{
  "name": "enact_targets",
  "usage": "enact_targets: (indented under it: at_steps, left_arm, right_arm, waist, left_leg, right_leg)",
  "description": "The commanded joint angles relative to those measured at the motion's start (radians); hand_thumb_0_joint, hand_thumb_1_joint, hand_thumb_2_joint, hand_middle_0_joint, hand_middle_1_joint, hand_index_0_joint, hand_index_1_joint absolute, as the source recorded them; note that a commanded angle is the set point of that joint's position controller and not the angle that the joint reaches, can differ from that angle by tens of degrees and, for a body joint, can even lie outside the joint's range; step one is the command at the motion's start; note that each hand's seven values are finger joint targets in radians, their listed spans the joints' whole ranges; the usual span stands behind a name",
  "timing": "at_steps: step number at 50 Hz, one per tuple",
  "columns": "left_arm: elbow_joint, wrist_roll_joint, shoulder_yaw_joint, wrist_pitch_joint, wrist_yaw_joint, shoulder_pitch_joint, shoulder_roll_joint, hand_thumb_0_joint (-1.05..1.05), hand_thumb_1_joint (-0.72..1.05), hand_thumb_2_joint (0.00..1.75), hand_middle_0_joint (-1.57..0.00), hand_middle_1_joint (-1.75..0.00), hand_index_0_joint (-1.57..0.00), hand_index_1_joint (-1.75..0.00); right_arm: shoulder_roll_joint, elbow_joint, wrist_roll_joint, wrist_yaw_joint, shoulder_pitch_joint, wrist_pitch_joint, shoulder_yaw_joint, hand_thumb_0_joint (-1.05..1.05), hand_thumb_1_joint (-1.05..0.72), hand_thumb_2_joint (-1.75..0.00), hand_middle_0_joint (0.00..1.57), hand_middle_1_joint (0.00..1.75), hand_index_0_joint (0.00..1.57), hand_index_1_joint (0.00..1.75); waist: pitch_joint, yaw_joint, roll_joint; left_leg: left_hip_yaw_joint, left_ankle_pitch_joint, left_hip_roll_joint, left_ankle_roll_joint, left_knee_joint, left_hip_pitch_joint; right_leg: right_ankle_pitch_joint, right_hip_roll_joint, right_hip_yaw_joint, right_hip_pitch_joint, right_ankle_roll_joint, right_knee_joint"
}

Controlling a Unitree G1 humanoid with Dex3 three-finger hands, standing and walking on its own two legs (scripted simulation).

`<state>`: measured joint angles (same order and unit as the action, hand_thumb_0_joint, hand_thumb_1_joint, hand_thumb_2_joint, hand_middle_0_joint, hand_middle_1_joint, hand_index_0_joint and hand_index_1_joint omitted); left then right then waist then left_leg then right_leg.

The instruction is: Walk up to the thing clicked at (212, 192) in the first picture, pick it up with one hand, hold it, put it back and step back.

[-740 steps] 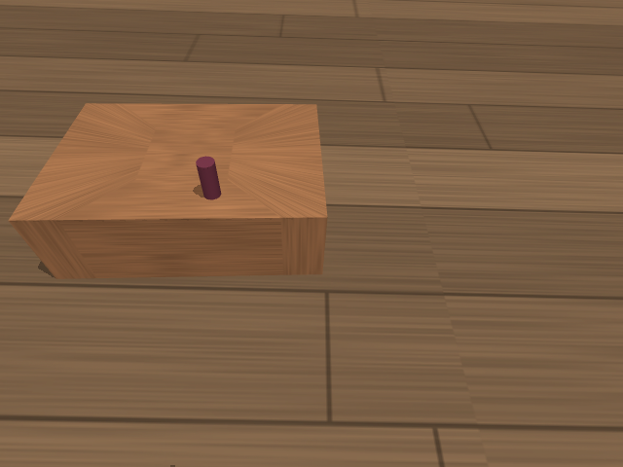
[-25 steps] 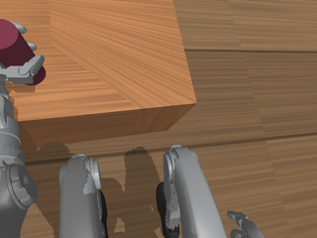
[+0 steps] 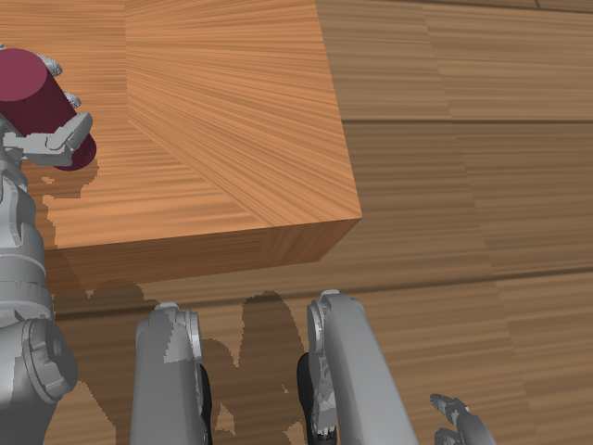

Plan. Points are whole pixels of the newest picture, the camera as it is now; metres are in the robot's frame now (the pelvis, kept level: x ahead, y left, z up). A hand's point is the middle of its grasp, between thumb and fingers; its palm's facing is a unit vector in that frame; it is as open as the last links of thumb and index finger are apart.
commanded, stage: settle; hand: left
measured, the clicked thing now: (46, 118) +0.51 +0.25 +0.01
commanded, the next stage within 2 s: lift in 0.68 s
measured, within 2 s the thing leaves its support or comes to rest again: neither
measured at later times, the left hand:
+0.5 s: hand (24, 88) +0.51 +0.25 +0.06, palm faces +0.19 -0.98 -0.02, open 8.4 cm
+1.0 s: hand (14, 77) +0.51 +0.25 +0.09, palm faces +0.17 -0.99 -0.02, open 8.4 cm
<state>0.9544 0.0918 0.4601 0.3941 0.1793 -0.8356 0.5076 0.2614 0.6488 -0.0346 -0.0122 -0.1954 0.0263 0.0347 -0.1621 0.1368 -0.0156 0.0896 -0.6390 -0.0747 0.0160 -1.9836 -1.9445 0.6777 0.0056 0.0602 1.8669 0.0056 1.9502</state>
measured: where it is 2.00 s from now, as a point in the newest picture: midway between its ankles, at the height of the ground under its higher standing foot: (259, 427)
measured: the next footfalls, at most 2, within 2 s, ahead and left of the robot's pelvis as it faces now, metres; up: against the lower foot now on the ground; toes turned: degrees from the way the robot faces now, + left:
none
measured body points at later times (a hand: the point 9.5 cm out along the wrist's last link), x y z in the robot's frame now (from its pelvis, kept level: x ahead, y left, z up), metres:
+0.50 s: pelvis +0.01 +0.00 +0.04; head +0.20 +0.05 +0.45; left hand +0.50 +0.31 +0.07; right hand +0.10 -0.26 -0.08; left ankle +0.08 +0.13 -0.43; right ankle +0.08 -0.12 -0.43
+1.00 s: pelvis +0.02 +0.01 +0.07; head +0.20 +0.05 +0.48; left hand +0.49 +0.30 +0.09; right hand +0.11 -0.26 -0.05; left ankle +0.08 +0.13 -0.43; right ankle +0.08 -0.12 -0.43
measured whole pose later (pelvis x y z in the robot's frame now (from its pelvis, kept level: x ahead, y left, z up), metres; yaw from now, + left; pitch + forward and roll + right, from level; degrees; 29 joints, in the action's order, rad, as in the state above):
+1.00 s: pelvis +0.02 +0.01 +0.07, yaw +1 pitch +32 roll -5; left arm 0.92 0.09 0.43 0.40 0.18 -0.77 0.46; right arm 0.24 0.67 -0.03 -0.01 -0.21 0.01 0.02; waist -0.16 0.13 -0.02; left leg 0.07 -0.63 -0.07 0.01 -1.78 -1.72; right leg 0.66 0.00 0.06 1.63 0.01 1.73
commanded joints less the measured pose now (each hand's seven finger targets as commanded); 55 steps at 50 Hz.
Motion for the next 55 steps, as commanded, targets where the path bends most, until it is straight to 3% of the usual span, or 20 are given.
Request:
enact_targets:
  at_steps: [1, 6, 8, 10, 14, 18, 19, 21, 25, 28, 30, 37, 42, 46, 48, 49, 51, 53, 55]
  left_arm:
    - [-0.250, 0.021, 0.029, 0.078, -0.007, -0.393, 0.249, 0.00, 0.30, 1.27, -1.32, -1.44, -1.35, -1.42]
    - [-0.280, 0.024, 0.026, 0.089, -0.013, -0.413, 0.252, 0.00, 0.32, 1.27, -1.31, -1.43, -1.34, -1.41]
    - [-0.270, 0.015, 0.033, 0.086, -0.018, -0.398, 0.278, 0.00, 0.31, 1.28, -1.31, -1.43, -1.34, -1.41]
    - [-0.265, 0.020, 0.020, 0.085, -0.014, -0.394, 0.239, 0.00, 0.31, 1.28, -1.29, -1.41, -1.32, -1.40]
    - [-0.265, 0.018, 0.030, 0.083, -0.014, -0.391, 0.260, 0.00, 0.33, 1.27, -1.28, -1.40, -1.31, -1.39]
    - [-0.245, 0.024, 0.016, 0.080, -0.010, -0.383, 0.223, 0.00, 0.32, 1.27, -1.27, -1.40, -1.30, -1.38]
    - [-0.206, 0.022, 0.011, 0.075, -0.010, -0.355, 0.220, 0.00, 0.33, 1.28, -1.27, -1.40, -1.30, -1.39]
    - [-0.261, 0.024, 0.020, 0.084, -0.013, -0.393, 0.239, 0.00, 0.34, 1.27, -1.27, -1.39, -1.31, -1.38]
    - [-0.244, 0.028, -0.002, 0.086, -0.002, -0.393, 0.209, 0.00, 0.32, 1.26, -1.26, -1.38, -1.29, -1.37]
    - [-0.264, 0.030, 0.019, 0.091, -0.009, -0.389, 0.233, 0.00, 0.34, 1.27, -1.24, -1.37, -1.28, -1.36]
    - [-0.273, 0.035, 0.003, 0.093, -0.010, -0.404, 0.214, 0.00, 0.34, 1.27, -1.26, -1.39, -1.29, -1.37]
    - [-0.251, 0.022, 0.016, 0.098, -0.018, -0.388, 0.231, 0.00, 0.34, 1.28, -1.24, -1.38, -1.28, -1.36]
    - [-0.226, 0.019, 0.021, 0.101, -0.018, -0.356, 0.231, 0.00, 0.36, 1.24, -1.30, -1.41, -1.34, -1.38]
    - [-0.271, 0.022, 0.005, 0.099, -0.006, -0.341, 0.212, 0.00, 0.37, 1.25, -1.30, -1.42, -1.35, -1.39]
    - [-0.295, 0.028, -0.002, 0.093, -0.003, -0.337, 0.202, 0.00, 0.35, 1.25, -1.31, -1.42, -1.35, -1.39]
    - [-0.319, 0.035, 0.004, 0.093, -0.004, -0.328, 0.208, 0.00, 0.35, 1.25, -1.30, -1.41, -1.34, -1.38]
    - [-0.324, 0.038, -0.001, 0.082, -0.008, -0.300, 0.191, 0.00, 0.35, 1.24, -1.29, -1.42, -1.34, -1.38]
    - [-0.365, 0.042, -0.020, 0.077, -0.008, -0.296, 0.165, 0.00, 0.37, 1.25, -1.29, -1.42, -1.34, -1.39]
    - [-0.370, 0.047, -0.012, 0.068, -0.013, -0.251, 0.171, 0.00, 0.38, 1.25, -1.29, -1.42, -1.34, -1.38]
  right_arm:
    - [0.186, -0.048, 0.003, 0.018, -0.164, -0.014, -0.067, 0.00, -0.89, -0.89, 0.20, 0.30, 0.20, 0.30]
    - [0.182, -0.049, 0.003, 0.021, -0.160, -0.019, -0.068, 0.00, -0.89, -0.89, 0.20, 0.30, 0.20, 0.30]
    - [0.184, -0.050, 0.003, 0.024, -0.161, -0.019, -0.069, 0.00, -0.89, -0.90, 0.20, 0.30, 0.20, 0.30]
    - [0.183, -0.039, 0.003, 0.022, -0.164, -0.022, -0.070, 0.00, -0.89, -0.90, 0.20, 0.30, 0.20, 0.30]
    - [0.188, -0.040, 0.002, 0.023, -0.164, -0.024, -0.070, 0.00, -0.89, -0.89, 0.20, 0.30, 0.20, 0.30]
    - [0.185, -0.039, 0.002, 0.021, -0.167, -0.026, -0.070, 0.00, -0.89, -0.89, 0.20, 0.30, 0.20, 0.30]
    - [0.186, -0.015, 0.002, 0.019, -0.181, -0.023, -0.074, 0.00, -0.89, -0.89, 0.20, 0.30, 0.20, 0.30]
    - [0.180, -0.042, 0.005, 0.019, -0.164, -0.028, -0.070, 0.00, -0.89, -0.89, 0.20, 0.30, 0.20, 0.30]
    - [0.180, -0.039, 0.005, 0.020, -0.160, -0.031, -0.072, 0.00, -0.89, -0.89, 0.20, 0.30, 0.20, 0.30]
    - [0.177, -0.041, 0.004, 0.022, -0.158, -0.031, -0.069, 0.00, -0.88, -0.89, 0.20, 0.30, 0.20, 0.30]
    - [0.176, -0.043, 0.004, 0.021, -0.159, -0.032, -0.068, 0.00, -0.89, -0.89, 0.20, 0.30, 0.20, 0.30]
    - [0.169, -0.040, 0.000, 0.019, -0.165, -0.031, -0.069, 0.00, -0.88, -0.89, 0.20, 0.30, 0.20, 0.30]
    - [0.169, -0.021, 0.001, 0.015, -0.170, -0.029, -0.072, 0.00, -0.91, -0.90, 0.20, 0.30, 0.20, 0.30]
    - [0.175, -0.045, 0.005, 0.016, -0.150, -0.030, -0.076, 0.00, -0.91, -0.90, 0.20, 0.30, 0.20, 0.30]
    - [0.175, -0.033, 0.008, 0.016, -0.167, -0.031, -0.078, 0.00, -0.91, -0.90, 0.20, 0.30, 0.20, 0.30]
    - [0.175, -0.023, 0.010, 0.018, -0.168, -0.028, -0.079, 0.00, -0.91, -0.90, 0.20, 0.30, 0.20, 0.30]
    - [0.171, -0.052, 0.013, 0.018, -0.149, -0.034, -0.076, 0.00, -0.91, -0.90, 0.20, 0.30, 0.20, 0.30]
    - [0.168, -0.053, 0.016, 0.021, -0.147, -0.033, -0.083, 0.00, -0.90, -0.90, 0.20, 0.30, 0.20, 0.30]
    - [0.168, -0.052, 0.021, 0.025, -0.140, -0.038, -0.084, 0.00, -0.90, -0.90, 0.20, 0.30, 0.20, 0.30]
  waist:
    - [-0.650, -0.002, -0.164]
    - [-0.655, 0.000, -0.179]
    - [-0.667, -0.014, -0.179]
    - [-0.646, -0.001, -0.191]
    - [-0.656, -0.005, -0.206]
    - [-0.647, 0.004, -0.199]
    - [-0.624, 0.004, -0.173]
    - [-0.639, -0.004, -0.173]
    - [-0.619, 0.008, -0.180]
    - [-0.645, -0.016, -0.183]
    - [-0.654, -0.002, -0.173]
    - [-0.665, -0.005, -0.145]
    - [-0.635, -0.010, -0.158]
    - [-0.658, -0.022, -0.202]
    - [-0.656, -0.010, -0.200]
    - [-0.660, -0.026, -0.187]
    - [-0.671, -0.024, -0.190]
    - [-0.659, -0.020, -0.186]
    - [-0.650, -0.032, -0.163]
  left_leg:
    - [-0.021, 0.172, 0.023, -0.045, 0.247, 0.520]
    - [-0.027, 0.145, 0.025, -0.044, 0.275, 0.541]
    - [-0.027, 0.166, 0.025, -0.045, 0.291, 0.572]
    - [-0.013, 0.175, 0.021, -0.040, 0.306, 0.608]
    - [-0.006, 0.225, 0.020, -0.038, 0.320, 0.650]
    - [0.002, 0.253, 0.019, -0.037, 0.333, 0.679]
    - [-0.002, 0.234, 0.020, -0.042, 0.336, 0.666]
    - [-0.004, 0.203, 0.021, -0.040, 0.353, 0.658]
    - [-0.001, 0.189, 0.020, -0.039, 0.365, 0.681]
    - [-0.007, 0.219, 0.022, -0.039, 0.370, 0.703]
    - [-0.009, 0.225, 0.023, -0.041, 0.374, 0.703]
    - [-0.034, 0.274, 0.027, -0.052, 0.361, 0.682]
    - [-0.023, 0.218, 0.026, -0.046, 0.397, 0.703]
    - [0.002, 0.255, 0.020, -0.033, 0.435, 0.797]
    - [0.004, 0.272, 0.020, -0.032, 0.443, 0.807]
    - [0.003, 0.265, 0.020, -0.034, 0.454, 0.823]
    - [0.005, 0.281, 0.021, -0.032, 0.469, 0.843]
    - [0.003, 0.251, 0.022, -0.032, 0.492, 0.853]
    - [-0.002, 0.250, 0.023, -0.033, 0.511, 0.863]
  right_leg:
    - [-0.220, 0.023, -0.003, -0.323, -0.045, -0.271]
    - [-0.200, 0.023, -0.013, -0.357, -0.043, -0.311]
    - [-0.213, 0.023, -0.014, -0.380, -0.044, -0.326]
    - [-0.216, 0.021, -0.005, -0.346, -0.047, -0.318]
    - [-0.252, 0.018, -0.002, -0.361, -0.048, -0.326]
    - [-0.267, 0.018, 0.002, -0.358, -0.050, -0.336]
    - [-0.252, 0.021, 0.000, -0.366, -0.046, -0.352]
    - [-0.236, 0.019, -0.003, -0.393, -0.048, -0.364]
    - [-0.224, 0.018, -0.004, -0.375, -0.048, -0.376]
    - [-0.245, 0.018, -0.008, -0.402, -0.047, -0.384]
    - [-0.254, 0.018, -0.007, -0.426, -0.046, -0.393]
    - [-0.311, 0.021, -0.023, -0.499, -0.037, -0.427]
    - [-0.251, 0.023, -0.015, -0.485, -0.042, -0.435]
    - [-0.268, 0.018, -0.002, -0.459, -0.050, -0.428]
    - [-0.285, 0.019, 0.001, -0.482, -0.048, -0.438]
    - [-0.279, 0.019, -0.001, -0.496, -0.047, -0.453]
    - [-0.295, 0.017, 0.000, -0.522, -0.048, -0.465]
    - [-0.277, 0.016, -0.002, -0.544, -0.047, -0.493]
    - [-0.280, 0.018, -0.003, -0.583, -0.044, -0.520]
